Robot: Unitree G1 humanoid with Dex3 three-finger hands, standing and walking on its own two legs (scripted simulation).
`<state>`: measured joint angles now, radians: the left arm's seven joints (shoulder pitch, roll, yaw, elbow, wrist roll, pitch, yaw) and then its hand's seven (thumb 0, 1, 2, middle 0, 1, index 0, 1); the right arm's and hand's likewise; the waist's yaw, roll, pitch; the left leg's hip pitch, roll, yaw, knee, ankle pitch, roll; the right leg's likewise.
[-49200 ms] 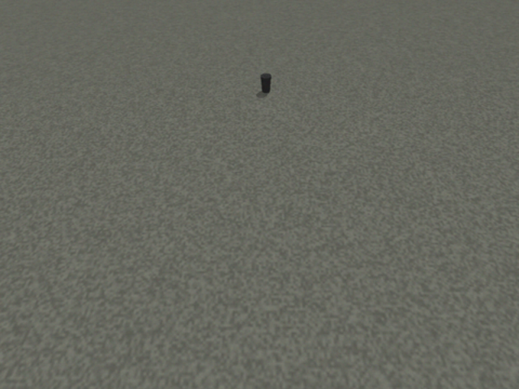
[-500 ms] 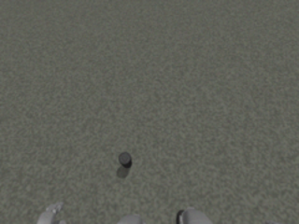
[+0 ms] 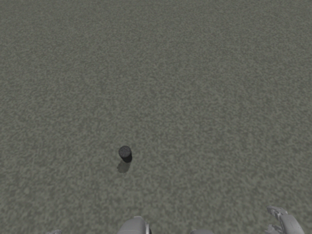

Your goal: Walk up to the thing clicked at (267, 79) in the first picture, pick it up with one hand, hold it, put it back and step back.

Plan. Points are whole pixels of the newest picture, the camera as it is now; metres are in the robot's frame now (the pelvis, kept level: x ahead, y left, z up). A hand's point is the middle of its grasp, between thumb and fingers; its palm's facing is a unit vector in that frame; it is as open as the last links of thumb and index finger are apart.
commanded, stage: step back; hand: left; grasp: from the side
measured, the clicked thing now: (126, 155) +0.59 +0.23 -0.69
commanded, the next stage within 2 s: none
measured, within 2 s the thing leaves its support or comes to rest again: neither
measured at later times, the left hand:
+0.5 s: hand out of the picture -0.03 +0.29 -0.14, palm faces -0.03 -0.93 -0.38, open 7.4 cm
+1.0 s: hand out of the picture -0.19 +0.26 -0.13, palm faces +0.01 -0.91 -0.41, open 7.4 cm
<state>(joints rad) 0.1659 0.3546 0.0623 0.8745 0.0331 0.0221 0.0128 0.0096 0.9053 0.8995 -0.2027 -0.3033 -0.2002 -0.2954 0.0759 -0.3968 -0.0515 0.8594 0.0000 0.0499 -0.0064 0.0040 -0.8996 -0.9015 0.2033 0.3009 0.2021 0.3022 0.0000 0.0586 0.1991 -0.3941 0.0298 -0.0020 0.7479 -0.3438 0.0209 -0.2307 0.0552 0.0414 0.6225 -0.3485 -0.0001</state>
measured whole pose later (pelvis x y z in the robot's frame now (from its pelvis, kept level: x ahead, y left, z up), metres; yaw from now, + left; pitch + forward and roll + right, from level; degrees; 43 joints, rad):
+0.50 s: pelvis -0.14 +0.02 +0.01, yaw -1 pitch -2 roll -1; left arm 0.15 0.41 0.08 0.81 0.02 0.06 0.02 0.01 0.90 0.90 -0.20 -0.30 -0.20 -0.30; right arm 0.16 -0.35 -0.05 0.86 -0.03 0.01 -0.01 0.01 -0.90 -0.90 0.21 0.30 0.20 0.30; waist 0.01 -0.04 0.19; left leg -0.31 0.00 0.01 0.57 -0.23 0.04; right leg -0.45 0.11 0.18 1.21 -0.50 0.03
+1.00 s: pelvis -0.31 -0.01 +0.00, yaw +3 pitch -2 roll +1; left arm 0.12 0.38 0.06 0.76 0.04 0.06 0.01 0.01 0.90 0.90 -0.21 -0.30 -0.20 -0.30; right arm 0.23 -0.40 -0.04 0.88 -0.02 0.03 -0.03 0.01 -0.90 -0.90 0.20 0.30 0.20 0.30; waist 0.00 -0.01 0.17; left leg -0.25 -0.05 -0.02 0.66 -0.38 0.00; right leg -0.39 -0.05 -0.03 0.72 -0.30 0.00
